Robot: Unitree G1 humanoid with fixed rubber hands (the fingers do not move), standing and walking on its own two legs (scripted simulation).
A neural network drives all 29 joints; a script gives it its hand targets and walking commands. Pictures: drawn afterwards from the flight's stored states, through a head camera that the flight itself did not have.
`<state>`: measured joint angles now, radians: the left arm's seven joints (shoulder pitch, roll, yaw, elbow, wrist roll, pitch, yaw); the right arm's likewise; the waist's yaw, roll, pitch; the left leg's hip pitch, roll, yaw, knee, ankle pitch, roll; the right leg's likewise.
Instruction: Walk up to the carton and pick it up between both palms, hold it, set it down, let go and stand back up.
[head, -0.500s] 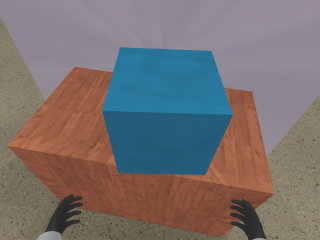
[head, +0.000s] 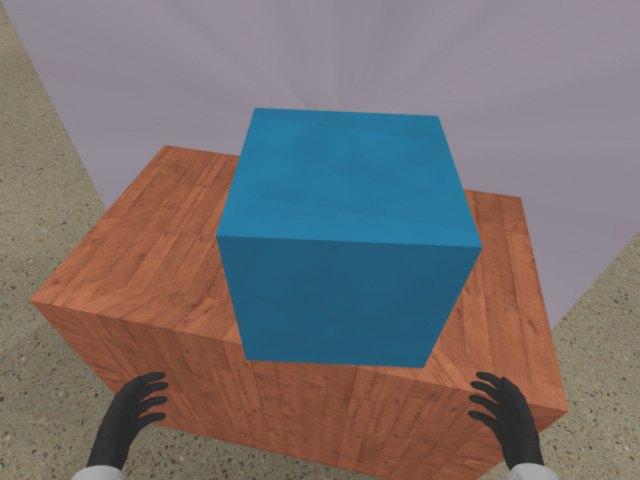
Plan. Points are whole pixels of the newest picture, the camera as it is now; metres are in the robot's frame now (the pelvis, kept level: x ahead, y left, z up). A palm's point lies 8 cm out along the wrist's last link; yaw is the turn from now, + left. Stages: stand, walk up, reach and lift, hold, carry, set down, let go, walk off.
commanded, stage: reach and lift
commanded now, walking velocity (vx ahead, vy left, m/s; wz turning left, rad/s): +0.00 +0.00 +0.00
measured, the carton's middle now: (340, 240) +0.48 -0.04 +0.01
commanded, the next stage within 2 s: none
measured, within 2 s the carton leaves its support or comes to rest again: neither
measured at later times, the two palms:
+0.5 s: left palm (122, 377) +0.25 +0.24 +0.02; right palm (521, 383) +0.23 -0.25 +0.01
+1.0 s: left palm (127, 296) +0.32 +0.24 +0.08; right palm (533, 315) +0.29 -0.26 +0.07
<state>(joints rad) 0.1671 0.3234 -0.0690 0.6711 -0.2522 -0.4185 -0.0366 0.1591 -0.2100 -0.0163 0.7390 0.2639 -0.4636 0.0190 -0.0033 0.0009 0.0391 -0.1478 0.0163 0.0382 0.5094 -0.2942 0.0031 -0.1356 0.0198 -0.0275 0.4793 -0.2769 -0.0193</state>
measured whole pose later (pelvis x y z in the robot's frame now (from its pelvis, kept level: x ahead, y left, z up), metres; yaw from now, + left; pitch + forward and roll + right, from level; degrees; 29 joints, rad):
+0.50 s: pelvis +0.00 +0.00 +0.00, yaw +0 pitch -3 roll +0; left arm -0.02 0.37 -0.08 0.60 -0.33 -0.27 -0.04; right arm 0.02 -0.28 0.02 0.58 0.34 -0.27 -0.02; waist -0.01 0.00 0.01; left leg -0.13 0.01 0.04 0.44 -0.25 0.00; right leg -0.13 0.02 -0.03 0.43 -0.24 -0.02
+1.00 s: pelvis +0.00 +0.00 +0.01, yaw -1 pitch -1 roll +0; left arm -0.23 0.38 0.04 0.39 -0.30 0.16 -0.04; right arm -0.14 -0.34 -0.05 0.35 0.37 0.09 -0.04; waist -0.01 -0.01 0.00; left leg -0.13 0.02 0.05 0.34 -0.20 0.00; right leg -0.12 0.03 -0.01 0.32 -0.18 -0.02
